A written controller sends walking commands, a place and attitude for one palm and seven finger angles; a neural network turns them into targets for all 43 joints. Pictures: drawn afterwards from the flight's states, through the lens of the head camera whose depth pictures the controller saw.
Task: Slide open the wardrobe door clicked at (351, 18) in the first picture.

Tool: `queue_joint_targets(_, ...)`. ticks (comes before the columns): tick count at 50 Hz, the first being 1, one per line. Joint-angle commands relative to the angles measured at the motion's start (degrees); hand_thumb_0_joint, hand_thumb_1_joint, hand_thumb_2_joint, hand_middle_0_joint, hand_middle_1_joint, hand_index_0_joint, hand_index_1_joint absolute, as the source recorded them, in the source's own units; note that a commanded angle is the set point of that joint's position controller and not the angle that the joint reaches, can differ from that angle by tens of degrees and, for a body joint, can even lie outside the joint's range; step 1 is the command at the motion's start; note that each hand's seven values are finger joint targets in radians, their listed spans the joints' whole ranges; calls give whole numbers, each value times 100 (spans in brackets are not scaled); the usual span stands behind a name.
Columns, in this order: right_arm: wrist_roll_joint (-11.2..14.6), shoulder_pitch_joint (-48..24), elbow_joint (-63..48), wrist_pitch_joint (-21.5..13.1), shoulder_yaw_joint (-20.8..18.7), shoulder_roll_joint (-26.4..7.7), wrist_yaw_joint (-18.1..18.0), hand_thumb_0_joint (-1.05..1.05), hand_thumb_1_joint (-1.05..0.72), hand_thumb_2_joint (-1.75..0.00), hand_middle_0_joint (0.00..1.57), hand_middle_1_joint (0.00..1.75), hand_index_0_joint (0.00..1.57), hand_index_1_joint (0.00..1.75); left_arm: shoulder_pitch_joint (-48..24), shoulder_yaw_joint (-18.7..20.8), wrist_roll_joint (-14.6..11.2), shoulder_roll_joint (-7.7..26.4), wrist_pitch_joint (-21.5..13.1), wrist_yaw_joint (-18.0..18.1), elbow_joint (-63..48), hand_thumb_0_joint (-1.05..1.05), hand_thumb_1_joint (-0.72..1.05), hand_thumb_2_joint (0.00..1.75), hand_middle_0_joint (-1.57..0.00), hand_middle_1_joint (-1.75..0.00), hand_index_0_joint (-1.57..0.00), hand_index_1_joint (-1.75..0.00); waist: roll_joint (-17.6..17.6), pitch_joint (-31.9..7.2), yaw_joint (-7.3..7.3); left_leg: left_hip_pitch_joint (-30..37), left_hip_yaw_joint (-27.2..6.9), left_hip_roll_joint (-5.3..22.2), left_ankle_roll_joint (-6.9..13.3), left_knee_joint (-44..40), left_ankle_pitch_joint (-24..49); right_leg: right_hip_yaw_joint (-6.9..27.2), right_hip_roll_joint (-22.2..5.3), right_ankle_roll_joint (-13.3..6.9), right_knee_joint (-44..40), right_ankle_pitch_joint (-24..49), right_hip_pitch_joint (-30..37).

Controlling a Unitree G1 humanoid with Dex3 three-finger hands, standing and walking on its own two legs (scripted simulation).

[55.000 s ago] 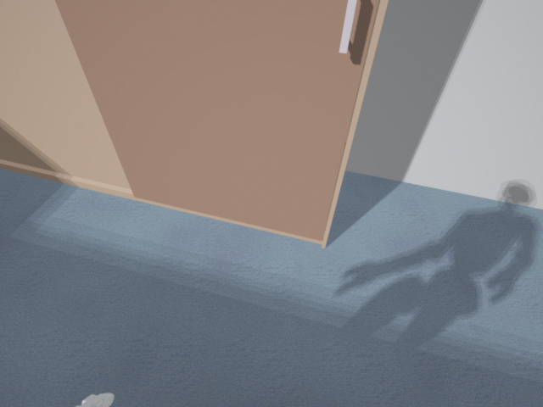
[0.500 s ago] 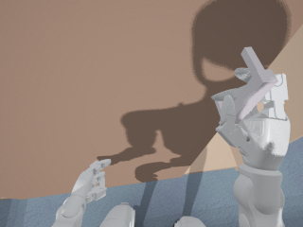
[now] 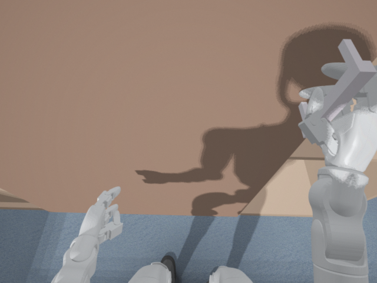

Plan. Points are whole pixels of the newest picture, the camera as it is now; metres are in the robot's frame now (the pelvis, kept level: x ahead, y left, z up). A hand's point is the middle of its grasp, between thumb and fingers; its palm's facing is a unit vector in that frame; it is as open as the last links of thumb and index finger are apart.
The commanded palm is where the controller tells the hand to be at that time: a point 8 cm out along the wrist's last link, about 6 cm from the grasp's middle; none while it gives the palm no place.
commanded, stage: step sideways, sliding the door along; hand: right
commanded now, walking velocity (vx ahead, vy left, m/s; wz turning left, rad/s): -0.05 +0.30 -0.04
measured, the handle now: (326, 94) +0.36 -0.20 +0.21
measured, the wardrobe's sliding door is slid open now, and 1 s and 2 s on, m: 0.42 0.50 0.50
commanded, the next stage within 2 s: none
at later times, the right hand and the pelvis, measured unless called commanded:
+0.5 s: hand (273, 118) +0.32 -0.11 +0.20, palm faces +0.30 +0.95 -0.04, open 5.9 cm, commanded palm +0.29 -0.08 +0.18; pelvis -0.07 +0.09 +0.01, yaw +2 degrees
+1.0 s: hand (245, 118) +0.32 -0.07 +0.20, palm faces +0.34 +0.94 -0.02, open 6.5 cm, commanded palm +0.29 -0.04 +0.18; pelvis -0.06 +0.16 +0.02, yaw -3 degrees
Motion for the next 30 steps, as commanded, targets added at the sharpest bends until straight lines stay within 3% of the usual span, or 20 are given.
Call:
queue_joint_targets(1, 102, -2047, -2155, -1269, 1512, -333, 643, 0, -90, -90, 45, 140, 45, 140, 38, 261, -13, 521, -74, 18, -943, 0, 90, 90, -20, -30, -20, -30, -1089, -3212, 606, -344, -249, 236, -299, 1817, 15, 1726, -2163, -545, -2124, 5901, 3039)
queue_joint_targets(2, 44, -2306, -2020, -1249, 1489, -338, 741, 0, -90, -90, 45, 140, 45, 140, 87, 341, 23, 584, -92, -54, -1058, 0, 90, 90, -20, -30, -20, -30, -1397, -3285, 454, -1186, -622, 49, -335, 2949, -2761, 2801, -3326, -1255, -1909, 8048, 3406)
queue_joint_targets(3, -65, -2507, -1516, -1170, 1174, -484, 758, 0, -90, -90, 45, 140, 45, 140, 60, 352, 76, 647, -89, -139, -1001, 0, 90, 90, -20, -30, -20, -30, -615, -3139, 474, -1170, -986, -56, -221, 3774, -2534, 2207, -3280, -1459, -1786, 7290, 3099)
queue_joint_targets(4, -32, -2993, -1651, -1094, 1031, -552, 773, 0, -90, -90, 45, 140, 45, 140, -61, 291, 102, 554, -87, -102, -972, 0, 90, 90, -20, -30, -20, -30, -723, -2878, 516, -1347, -951, -85, -287, 4185, -2360, 1954, -3173, -1278, -1936, 6744, 2720)
queue_joint_targets(5, 63, -3353, -1760, -1096, 893, -631, 745, 0, -90, -90, 45, 140, 45, 140, 7, 294, 112, 536, -139, -68, -943, 0, 90, 90, -20, -30, -20, -30, -1233, -2959, 564, -1597, -1015, -15, -322, 4328, -2469, 2035, -3135, -1243, -1744, 6893, 3055)
queue_joint_targets(6, 31, -3319, -1424, -1009, 1279, -294, 766, 0, -90, -90, 45, 140, 45, 140, -30, 243, 106, 556, -138, -106, -901, 0, 90, 90, -20, -30, -20, -30, -1081, -2588, 542, -1746, -988, 47, -380, 4423, -2123, 1613, -2885, -1136, -1623, 6814, 2996)
queue_joint_targets(7, 47, -3054, -935, -857, 1344, -124, 778, 0, -90, -90, 45, 140, 45, 140, 82, 299, 58, 649, -95, -138, -787, 0, 90, 90, -20, -30, -20, -30, -1161, -2542, 508, -1718, -785, 14, -444, 4443, -1724, 1128, -2572, -962, -1640, 6547, 2973)
queue_joint_targets(10, 65, -3397, -691, -564, 1459, -46, 862, 0, -90, -90, 45, 140, 45, 140, 160, 391, 27, 718, 16, -109, -763, 0, 90, 90, -20, -30, -20, -30, -1176, -2581, 498, -1241, -285, -5, -578, 4149, -1133, 494, -2117, -705, -1809, 5611, 2671)
queue_joint_targets(13, 143, -3620, -300, -357, 1551, 44, 880, 0, -90, -90, 45, 140, 45, 140, 221, 324, -12, 593, 103, -54, -716, 0, 90, 90, -20, -30, -20, -30, -1748, -2580, 538, -866, 61, -129, -660, 3652, -1254, 428, -1902, -560, -2171, 4685, 2607)
queue_joint_targets(17, 211, -3969, 129, -277, 1512, -23, 807, 0, -90, -90, 45, 140, 45, 140, 245, 249, -32, 546, 95, 46, -649, 0, 90, 90, -20, -30, -20, -30, -2123, -2517, 594, -339, 228, -121, -656, 2555, -1614, 491, -2001, -648, -2370, 3900, 2524)
queue_joint_targets(21, 271, -4358, 425, -318, 1650, 82, 734, 0, -90, -90, 45, 140, 45, 140, 322, 191, -52, 564, 32, 75, -626, 0, 90, 90, -20, -30, -20, -30, -2218, -2632, 663, 227, 226, -155, -559, 1262, -1735, 555, -2150, -770, -1983, 4673, 2696)
queue_joint_targets(22, 291, -4436, 472, -348, 1541, -58, 701, 0, -90, -90, 45, 140, 45, 140, 314, 189, -47, 579, 27, 67, -619, 0, 90, 90, -20, -30, -20, -30, -2162, -2734, 644, 439, 187, -142, -517, 805, -1643, 609, -2179, -774, -1774, 4976, 2741)
queue_joint_targets(23, 283, -4464, 566, -361, 1431, -162, 681, 0, -90, -90, 45, 140, 45, 140, 285, 188, -71, 592, 28, 52, -618, 0, 90, 90, -20, -30, -20, -30, -2039, -2816, 608, 729, 202, -121, -493, 342, -1369, 537, -2134, -720, -1571, 4944, 2669)
queue_joint_targets(25, 240, -4567, 664, -382, 1275, -431, 657, 0, -90, -90, 45, 140, 45, 140, 228, 150, -148, 611, 74, 64, -608, 0, 90, 90, -20, -30, -20, -30, -1517, -2859, 538, 1416, 88, 49, -445, -654, -271, 504, -1848, -552, -1244, 4202, 2176)
queue_joint_targets(26, 223, -4585, 640, -390, 1206, -573, 634, 0, -90, -90, 45, 140, 45, 140, 253, 96, -223, 487, 97, 72, -655, 0, 90, 90, -20, -30, -20, -30, -735, -3040, 503, 1862, -239, 482, -317, -938, 717, 387, -1500, -445, -792, 3514, 1759)
queue_joint_targets(27, 170, -4663, 650, -406, 1036, -880, 599, 0, -90, -90, 45, 140, 45, 140, 103, 54, -250, 326, 130, 122, -715, 0, 90, 90, -20, -30, -20, -30, 496, -3036, 479, 2329, -878, 1326, 24, -738, 2506, 127, -1015, -263, -55, 1364, 662)
queue_joint_targets(28, 167, -4739, 772, -393, 809, -1153, 536, 0, -90, -90, 45, 140, 45, 140, -66, 26, -220, 279, 159, 192, -702, 0, 90, 90, -20, -30, -20, -30, 1080, -2932, 374, 2439, -1204, 1889, 354, -446, 3516, 88, -567, -171, 800, -330, -262)
queue_joint_targets(29, 248, -4489, 891, -416, 608, -1260, 479, 0, -90, -90, 45, 140, 45, 140, -48, 35, -227, 291, 197, 266, -657, 0, 90, 90, -20, -30, -20, -30, 1186, -2849, 179, 3032, -1340, 1965, 570, -136, 4948, 29, -269, -166, 1729, -793, -984)
queue_joint_targets(30, 308, -4407, 988, -379, 688, -1154, 441, 0, -90, -90, 45, 140, 45, 140, 89, 66, -262, 425, 245, 297, -513, 0, 90, 90, -20, -30, -20, -30, 1827, -2941, 240, 3707, -1190, 1882, 489, 140, 5518, 185, -226, -168, 2062, -904, -1441)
